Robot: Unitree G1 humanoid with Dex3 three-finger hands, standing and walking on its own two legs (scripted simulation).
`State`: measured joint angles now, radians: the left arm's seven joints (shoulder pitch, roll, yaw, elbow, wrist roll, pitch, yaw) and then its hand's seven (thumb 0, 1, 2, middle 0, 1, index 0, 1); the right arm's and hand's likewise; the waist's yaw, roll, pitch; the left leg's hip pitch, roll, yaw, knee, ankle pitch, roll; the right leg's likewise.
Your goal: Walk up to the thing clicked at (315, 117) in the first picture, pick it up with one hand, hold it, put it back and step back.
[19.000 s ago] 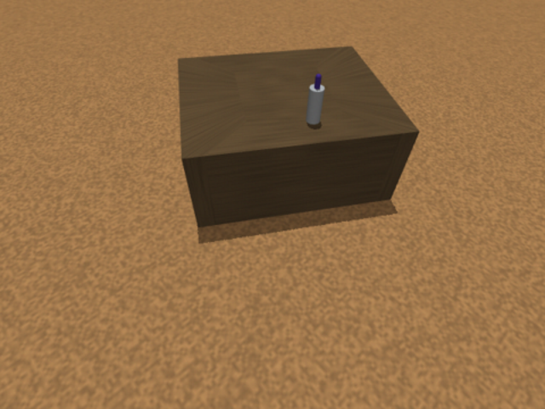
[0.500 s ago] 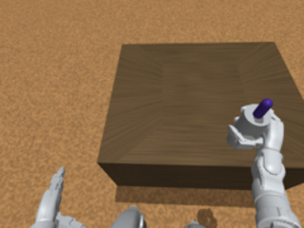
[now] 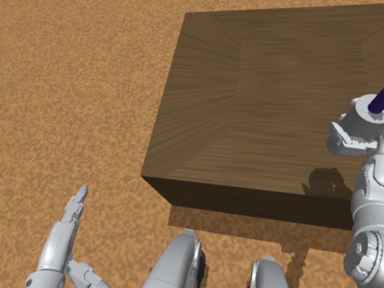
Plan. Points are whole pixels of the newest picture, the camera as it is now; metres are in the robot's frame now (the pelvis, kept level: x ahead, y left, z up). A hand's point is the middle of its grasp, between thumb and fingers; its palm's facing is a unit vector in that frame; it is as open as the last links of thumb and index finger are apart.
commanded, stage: crouch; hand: right
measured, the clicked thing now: (361, 122) +0.48 -0.22 +0.01
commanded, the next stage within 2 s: lower in 0.50 s
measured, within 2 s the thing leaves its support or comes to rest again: rests again in 1.84 s
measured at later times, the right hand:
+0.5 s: hand (348, 123) +0.50 -0.22 -0.04, palm faces +0.28 +0.96 +0.02, open 8.4 cm
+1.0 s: hand (341, 134) +0.51 -0.23 -0.10, palm faces +0.29 +0.96 +0.02, open 8.4 cm
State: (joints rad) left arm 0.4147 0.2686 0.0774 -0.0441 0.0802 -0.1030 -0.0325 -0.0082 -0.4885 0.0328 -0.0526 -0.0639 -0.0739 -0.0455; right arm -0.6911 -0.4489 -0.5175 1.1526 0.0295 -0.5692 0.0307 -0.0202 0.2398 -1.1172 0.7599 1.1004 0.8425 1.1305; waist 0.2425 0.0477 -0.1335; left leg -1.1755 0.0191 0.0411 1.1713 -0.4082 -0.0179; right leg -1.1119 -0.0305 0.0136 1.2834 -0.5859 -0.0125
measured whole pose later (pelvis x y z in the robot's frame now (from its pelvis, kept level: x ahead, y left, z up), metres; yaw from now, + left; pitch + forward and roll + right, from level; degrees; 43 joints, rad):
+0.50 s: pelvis +0.00 +0.01 -0.03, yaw +0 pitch +27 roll +4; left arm 0.41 0.28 0.08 -0.18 0.09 -0.06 -0.05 -0.01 -0.50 0.04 -0.05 -0.06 -0.07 -0.05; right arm -0.76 -0.55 -0.61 1.22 -0.01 -0.59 0.05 -0.02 0.23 -1.12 0.74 1.12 0.83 1.15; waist 0.31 0.02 -0.14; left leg -1.31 0.01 0.07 1.28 -0.45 -0.01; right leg -1.25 -0.04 0.05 1.40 -0.63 0.00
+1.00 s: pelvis -0.01 +0.01 -0.06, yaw +1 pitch +31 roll +5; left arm 0.44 0.32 0.10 -0.30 0.10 -0.09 -0.05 -0.01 -0.53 0.05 -0.06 -0.05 -0.07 -0.05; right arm -0.78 -0.64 -0.67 1.24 -0.02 -0.61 0.07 -0.02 0.23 -1.12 0.74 1.13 0.82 1.16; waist 0.37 0.05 -0.13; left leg -1.47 0.01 0.09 1.39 -0.46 0.01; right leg -1.41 -0.05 0.07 1.53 -0.66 0.01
